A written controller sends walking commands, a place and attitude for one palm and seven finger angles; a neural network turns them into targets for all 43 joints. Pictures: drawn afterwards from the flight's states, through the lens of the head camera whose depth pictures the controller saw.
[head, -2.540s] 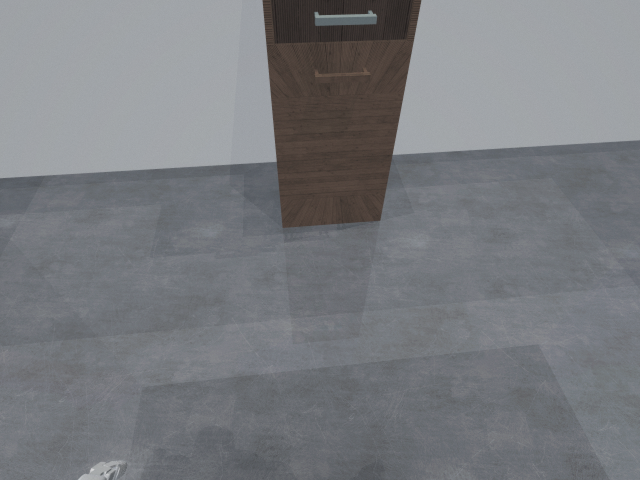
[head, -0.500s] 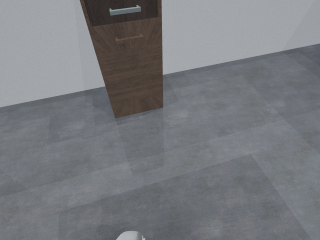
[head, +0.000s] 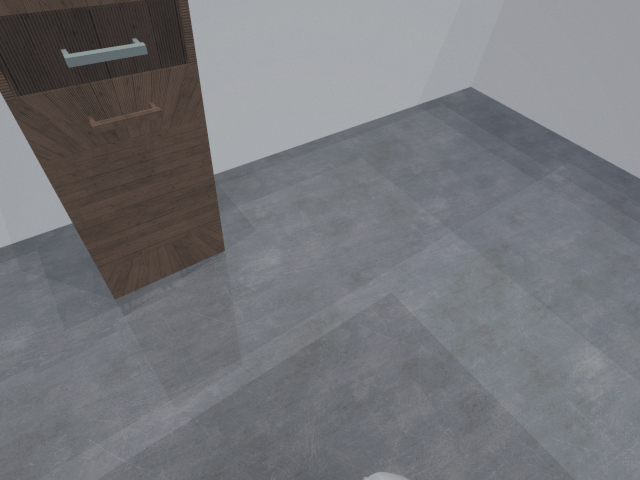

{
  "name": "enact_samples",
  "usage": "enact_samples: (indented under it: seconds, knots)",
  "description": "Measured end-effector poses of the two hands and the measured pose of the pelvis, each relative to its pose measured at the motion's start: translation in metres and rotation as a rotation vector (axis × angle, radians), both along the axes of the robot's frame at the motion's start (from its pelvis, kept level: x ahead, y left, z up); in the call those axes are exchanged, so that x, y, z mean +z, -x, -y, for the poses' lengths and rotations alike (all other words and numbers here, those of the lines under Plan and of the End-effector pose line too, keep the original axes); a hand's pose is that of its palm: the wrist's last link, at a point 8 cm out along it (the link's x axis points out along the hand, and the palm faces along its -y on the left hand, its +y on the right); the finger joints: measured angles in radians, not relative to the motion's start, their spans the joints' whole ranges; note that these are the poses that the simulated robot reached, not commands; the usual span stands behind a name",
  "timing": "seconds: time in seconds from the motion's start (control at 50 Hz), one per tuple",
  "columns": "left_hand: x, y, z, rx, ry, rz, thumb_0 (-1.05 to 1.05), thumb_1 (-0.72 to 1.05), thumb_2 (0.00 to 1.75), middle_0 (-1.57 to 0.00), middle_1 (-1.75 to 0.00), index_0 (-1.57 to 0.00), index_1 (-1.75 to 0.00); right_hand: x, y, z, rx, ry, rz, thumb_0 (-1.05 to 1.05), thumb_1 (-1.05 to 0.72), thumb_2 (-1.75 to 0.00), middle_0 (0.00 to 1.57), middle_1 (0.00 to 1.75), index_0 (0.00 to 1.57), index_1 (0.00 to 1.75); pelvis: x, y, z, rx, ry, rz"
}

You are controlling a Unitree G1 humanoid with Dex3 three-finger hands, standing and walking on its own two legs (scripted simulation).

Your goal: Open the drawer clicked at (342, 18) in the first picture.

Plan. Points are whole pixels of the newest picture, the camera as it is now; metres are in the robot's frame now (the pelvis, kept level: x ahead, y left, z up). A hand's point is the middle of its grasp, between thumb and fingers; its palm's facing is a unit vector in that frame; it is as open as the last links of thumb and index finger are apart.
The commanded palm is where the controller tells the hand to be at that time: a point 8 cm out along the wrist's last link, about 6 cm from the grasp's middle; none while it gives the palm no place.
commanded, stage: walk to a spot facing it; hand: left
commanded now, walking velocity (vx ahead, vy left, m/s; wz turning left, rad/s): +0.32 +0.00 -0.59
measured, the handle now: (104, 50) +0.90 +0.57 +0.08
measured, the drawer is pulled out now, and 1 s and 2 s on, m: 0.00 0.00 0.00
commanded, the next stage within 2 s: turn to face it in 1.02 s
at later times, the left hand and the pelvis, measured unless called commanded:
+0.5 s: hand (288, 358) +0.35 +0.08 -0.17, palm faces -0.31 -0.93 -0.18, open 7.3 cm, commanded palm none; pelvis +0.18 -0.06 -0.01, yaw -16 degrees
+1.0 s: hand (265, 316) +0.43 +0.13 -0.18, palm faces -0.34 -0.93 -0.14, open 7.4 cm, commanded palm none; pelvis +0.37 -0.04 +0.00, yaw -27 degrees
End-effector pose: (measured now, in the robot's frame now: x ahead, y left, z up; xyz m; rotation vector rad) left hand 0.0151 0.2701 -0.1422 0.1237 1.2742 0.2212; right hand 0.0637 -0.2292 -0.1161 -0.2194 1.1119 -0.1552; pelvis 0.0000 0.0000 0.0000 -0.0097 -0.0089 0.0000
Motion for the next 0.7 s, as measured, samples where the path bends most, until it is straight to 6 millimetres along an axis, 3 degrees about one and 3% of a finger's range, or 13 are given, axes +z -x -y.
enact_samples:
  seconds: [0.06,0.14,0.24,0.34,0.4,0.48,0.58,0.7]
  knots:
    - [0.01,-0.069,-0.005,-0.081,-0.014,0.082,0.01,0.91,0.9,-0.2,-0.3,-0.19,-0.29,-0.004,0.033,0.004,-0.096,0.007,-0.1,0.0,-0.92,-0.89,0.2,0.3,0.2,0.3,0.002,-0.019,-0.005,-0.045,-0.005,-0.001]
    - [0.018,-0.155,0.009,-0.198,-0.01,0.151,0.0,0.91,0.9,-0.2,-0.3,-0.19,-0.29,-0.008,0.076,0.003,-0.213,-0.003,-0.241,0.0,-0.92,-0.89,0.2,0.3,0.2,0.3,0.001,-0.046,-0.006,-0.098,-0.009,0.003]
    - [0.019,-0.255,0.058,-0.349,0.022,0.206,0.0,0.91,0.9,-0.2,-0.3,-0.19,-0.29,-0.012,0.115,-0.007,-0.339,-0.048,-0.413,0.0,-0.91,-0.89,0.2,0.3,0.2,0.3,-0.005,-0.085,0.006,-0.158,-0.013,0.006]
    - [0.006,-0.337,0.121,-0.466,0.051,0.286,0.0,0.91,0.9,-0.2,-0.3,-0.19,-0.29,-0.026,0.118,-0.01,-0.434,-0.119,-0.542,0.0,-0.91,-0.89,0.2,0.3,0.2,0.3,-0.026,-0.133,0.035,-0.204,-0.022,0.008]
    - [0.0,-0.352,0.14,-0.471,0.06,0.289,0.0,0.91,0.9,-0.2,-0.3,-0.19,-0.29,-0.037,0.087,0.003,-0.464,-0.131,-0.518,0.01,-0.91,-0.89,0.2,0.3,0.2,0.3,-0.029,-0.151,0.047,-0.233,-0.017,0.024]
    - [0.0,-0.342,0.146,-0.47,0.056,0.179,0.0,0.91,0.9,-0.2,-0.3,-0.2,-0.29,-0.037,0.007,0.031,-0.45,-0.11,-0.343,0.01,-0.91,-0.89,0.2,0.3,0.2,0.3,-0.016,-0.176,0.055,-0.27,-0.004,0.024]
    - [0.01,-0.346,0.124,-0.407,0.004,0.136,-0.03,0.95,0.9,-0.21,-0.3,-0.2,-0.3,-0.027,-0.096,0.055,-0.395,-0.089,-0.133,0.0,-0.91,-0.89,0.2,0.3,0.2,0.3,-0.005,-0.209,0.059,-0.293,0.002,0.006]
    - [0.006,-0.346,0.096,-0.348,-0.005,0.056,-0.01,0.93,0.9,-0.21,-0.3,-0.2,-0.29,-0.013,-0.196,0.065,-0.32,-0.069,0.0,0.0,-0.91,-0.89,0.2,0.3,0.2,0.3,-0.002,-0.256,0.054,-0.31,0.018,0.0]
